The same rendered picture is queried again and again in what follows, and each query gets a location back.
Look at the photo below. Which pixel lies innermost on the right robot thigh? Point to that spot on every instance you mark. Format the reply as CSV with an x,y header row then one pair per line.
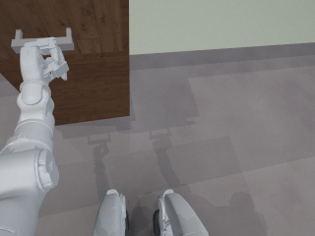
x,y
182,218

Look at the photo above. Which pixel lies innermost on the handle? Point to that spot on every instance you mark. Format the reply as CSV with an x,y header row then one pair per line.
x,y
65,43

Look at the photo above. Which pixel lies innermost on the robot right shin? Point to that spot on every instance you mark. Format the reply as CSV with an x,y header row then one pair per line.
x,y
165,227

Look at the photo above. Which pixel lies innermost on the robot left hand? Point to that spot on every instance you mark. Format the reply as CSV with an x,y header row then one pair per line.
x,y
32,63

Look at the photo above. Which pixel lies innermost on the left robot upper arm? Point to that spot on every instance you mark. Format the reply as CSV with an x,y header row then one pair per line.
x,y
25,178

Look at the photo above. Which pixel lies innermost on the drawer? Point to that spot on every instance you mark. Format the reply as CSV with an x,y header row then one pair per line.
x,y
96,25

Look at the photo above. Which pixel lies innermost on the robot left forearm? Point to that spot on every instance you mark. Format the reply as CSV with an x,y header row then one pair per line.
x,y
35,127

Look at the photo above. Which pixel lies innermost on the cabinet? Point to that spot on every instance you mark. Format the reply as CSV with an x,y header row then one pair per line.
x,y
97,86

